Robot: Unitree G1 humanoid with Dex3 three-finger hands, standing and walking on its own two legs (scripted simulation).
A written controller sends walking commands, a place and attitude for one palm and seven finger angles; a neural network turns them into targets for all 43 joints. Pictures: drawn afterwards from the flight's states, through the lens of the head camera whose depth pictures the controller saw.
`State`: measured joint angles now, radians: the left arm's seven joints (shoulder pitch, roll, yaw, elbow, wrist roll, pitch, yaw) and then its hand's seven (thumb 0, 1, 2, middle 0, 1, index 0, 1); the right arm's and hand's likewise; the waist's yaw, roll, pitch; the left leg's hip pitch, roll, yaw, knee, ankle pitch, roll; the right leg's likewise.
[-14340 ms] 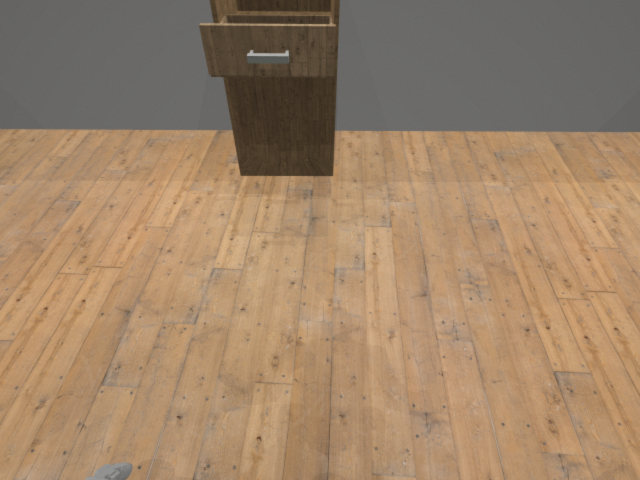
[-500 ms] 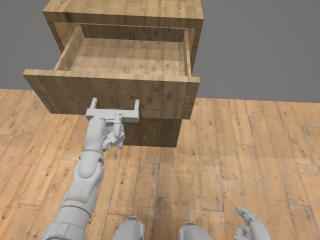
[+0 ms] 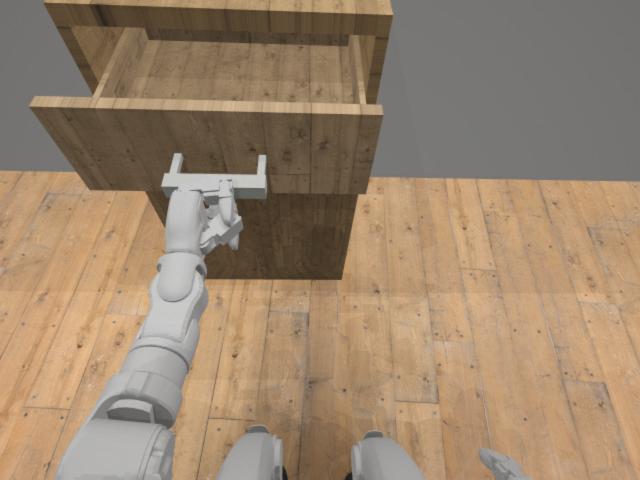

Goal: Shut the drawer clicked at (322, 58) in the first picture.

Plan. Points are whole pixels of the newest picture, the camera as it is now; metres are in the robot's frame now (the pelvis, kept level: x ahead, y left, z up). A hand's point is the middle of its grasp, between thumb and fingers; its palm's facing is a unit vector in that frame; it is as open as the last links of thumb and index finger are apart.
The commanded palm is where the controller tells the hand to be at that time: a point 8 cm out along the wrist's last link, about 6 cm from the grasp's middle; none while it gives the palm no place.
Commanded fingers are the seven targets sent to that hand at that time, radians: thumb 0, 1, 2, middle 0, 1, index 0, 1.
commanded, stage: push the drawer shut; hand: left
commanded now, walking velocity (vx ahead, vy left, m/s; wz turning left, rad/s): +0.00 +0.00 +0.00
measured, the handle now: (218, 173) +0.50 +0.13 +0.05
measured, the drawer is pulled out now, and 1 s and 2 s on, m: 0.17 0.05 0.00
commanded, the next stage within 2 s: pull the fist back off the drawer in 1.64 s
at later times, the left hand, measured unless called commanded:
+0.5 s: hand (239, 183) +0.49 +0.10 +0.05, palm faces -0.01 -1.00 -0.04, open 2.8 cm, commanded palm +0.47 +0.15 +0.05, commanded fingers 0.00 0.90 0.90 -1.40 -1.60 -1.40 -1.60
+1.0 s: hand (246, 150) +0.55 +0.10 +0.05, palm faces -0.01 -1.00 -0.05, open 2.8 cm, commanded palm +0.54 +0.14 +0.05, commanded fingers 0.00 0.90 0.90 -1.40 -1.60 -1.40 -1.60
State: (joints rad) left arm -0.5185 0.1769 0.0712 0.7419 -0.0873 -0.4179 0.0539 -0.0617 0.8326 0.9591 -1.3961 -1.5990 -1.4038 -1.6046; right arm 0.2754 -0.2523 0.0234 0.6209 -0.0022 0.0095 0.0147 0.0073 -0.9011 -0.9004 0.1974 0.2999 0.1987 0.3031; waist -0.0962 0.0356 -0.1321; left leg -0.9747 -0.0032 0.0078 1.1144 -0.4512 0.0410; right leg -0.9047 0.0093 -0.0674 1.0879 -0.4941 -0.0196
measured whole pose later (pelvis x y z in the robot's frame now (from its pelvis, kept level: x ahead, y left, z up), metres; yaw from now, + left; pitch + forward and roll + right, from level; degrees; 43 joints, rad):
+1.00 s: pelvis +0.00 +0.00 -0.02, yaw -1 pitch +25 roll -4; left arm -1.05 0.40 0.28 1.25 0.00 -0.44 0.01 -0.06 0.83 0.97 -1.40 -1.60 -1.40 -1.60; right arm 0.37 -0.26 0.05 0.64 -0.05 0.04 0.04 0.00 -0.90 -0.90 0.20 0.30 0.20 0.30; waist -0.22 0.05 -0.13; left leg -1.19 0.02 -0.01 1.21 -0.47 0.04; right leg -1.11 0.03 -0.08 1.16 -0.50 -0.03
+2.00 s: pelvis -0.02 +0.00 -0.04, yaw -3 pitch +30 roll -7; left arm -1.32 0.58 0.32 1.36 0.08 -0.31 0.02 -0.02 0.76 0.96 -1.39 -1.60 -1.40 -1.60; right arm 0.43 -0.26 0.09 0.64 -0.08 0.03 0.06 0.00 -0.90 -0.90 0.20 0.30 0.20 0.30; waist -0.32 0.07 -0.12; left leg -1.35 0.04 -0.04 1.28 -0.46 0.04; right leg -1.25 0.05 -0.11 1.19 -0.47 -0.02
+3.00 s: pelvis +0.05 -0.01 +0.04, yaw -1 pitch +12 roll -2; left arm -0.29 0.26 0.17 0.48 -0.19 -0.28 -0.12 0.02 0.90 0.90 -1.40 -1.60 -1.40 -1.60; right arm 0.30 -0.27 0.01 0.55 0.04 0.05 0.02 0.01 -0.90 -0.90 0.20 0.30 0.20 0.30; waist -0.05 0.05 -0.14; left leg -0.65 0.02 0.00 0.87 -0.44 0.02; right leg -0.58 0.05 -0.04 0.81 -0.45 -0.03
